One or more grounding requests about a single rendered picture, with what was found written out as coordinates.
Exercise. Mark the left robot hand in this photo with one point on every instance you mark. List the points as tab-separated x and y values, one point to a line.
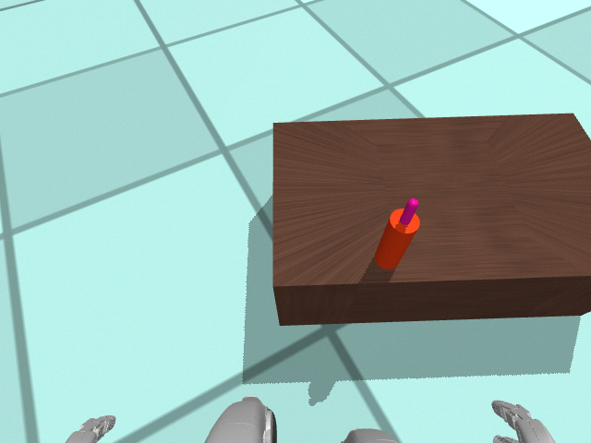
93	430

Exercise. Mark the right robot hand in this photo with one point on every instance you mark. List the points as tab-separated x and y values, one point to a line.
519	419

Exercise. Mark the bottle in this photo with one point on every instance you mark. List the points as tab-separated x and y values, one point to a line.
398	234

